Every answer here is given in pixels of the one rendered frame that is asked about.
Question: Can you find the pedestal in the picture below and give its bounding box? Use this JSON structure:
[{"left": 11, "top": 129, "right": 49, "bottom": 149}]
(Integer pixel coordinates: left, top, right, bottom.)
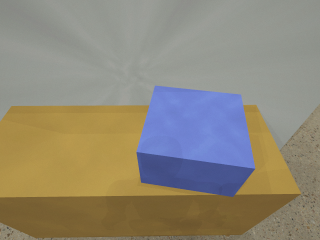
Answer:
[{"left": 0, "top": 105, "right": 301, "bottom": 238}]

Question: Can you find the carton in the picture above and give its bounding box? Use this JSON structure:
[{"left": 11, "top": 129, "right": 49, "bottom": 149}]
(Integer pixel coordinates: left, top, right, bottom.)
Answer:
[{"left": 136, "top": 85, "right": 256, "bottom": 197}]

